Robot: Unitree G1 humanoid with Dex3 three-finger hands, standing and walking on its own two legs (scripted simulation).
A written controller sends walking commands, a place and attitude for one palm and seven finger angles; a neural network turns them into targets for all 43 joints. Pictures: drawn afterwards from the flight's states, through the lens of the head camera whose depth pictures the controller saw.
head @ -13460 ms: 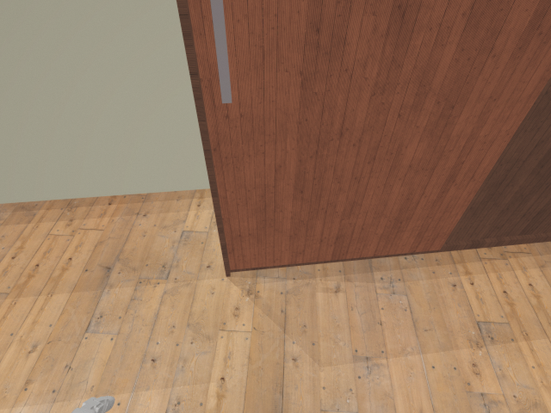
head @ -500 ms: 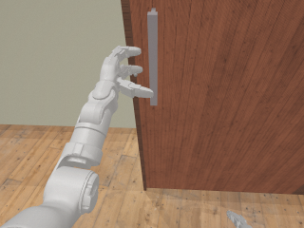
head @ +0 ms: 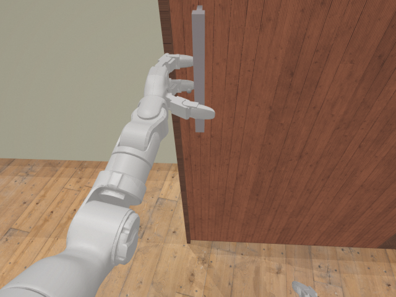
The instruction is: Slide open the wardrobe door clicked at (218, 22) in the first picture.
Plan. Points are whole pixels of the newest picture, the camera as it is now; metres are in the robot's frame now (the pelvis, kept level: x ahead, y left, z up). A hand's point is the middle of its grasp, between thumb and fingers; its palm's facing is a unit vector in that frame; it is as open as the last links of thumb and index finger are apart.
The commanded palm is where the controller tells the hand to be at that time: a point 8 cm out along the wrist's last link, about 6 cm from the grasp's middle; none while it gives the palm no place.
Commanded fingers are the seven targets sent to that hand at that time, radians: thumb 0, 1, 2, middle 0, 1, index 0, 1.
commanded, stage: feel for the door with the fingertips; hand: left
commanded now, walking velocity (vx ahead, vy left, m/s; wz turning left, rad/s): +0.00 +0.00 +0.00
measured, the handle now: (199, 76) +0.52 +0.02 +0.21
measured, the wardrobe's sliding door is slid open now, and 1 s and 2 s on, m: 0.00 0.00 0.00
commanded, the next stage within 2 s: slide the fingers in behind the handle in 0.06 s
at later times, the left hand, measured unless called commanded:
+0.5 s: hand (193, 90) +0.45 +0.03 +0.22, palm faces -0.06 -1.00 +0.01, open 14.4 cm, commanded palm +0.42 +0.09 +0.21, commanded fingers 0.00 -0.50 0.30 -0.30 -1.20 -0.30 -1.20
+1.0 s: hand (189, 94) +0.44 +0.03 +0.22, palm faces -0.06 -1.00 -0.01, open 14.4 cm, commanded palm +0.41 +0.09 +0.21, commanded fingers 0.00 -0.50 0.30 -0.30 -1.20 -0.30 -1.20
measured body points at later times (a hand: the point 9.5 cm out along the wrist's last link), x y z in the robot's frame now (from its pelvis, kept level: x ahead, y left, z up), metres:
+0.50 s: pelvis +0.00 +0.00 +0.00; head +0.00 -0.02 +0.45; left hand +0.45 +0.08 +0.22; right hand +0.10 -0.24 -0.12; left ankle -0.01 +0.10 -0.74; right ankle +0.01 -0.09 -0.74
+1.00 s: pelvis +0.03 -0.01 +0.00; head +0.01 -0.03 +0.45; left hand +0.43 +0.09 +0.22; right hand +0.19 -0.23 -0.10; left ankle -0.01 +0.10 -0.74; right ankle +0.01 -0.09 -0.74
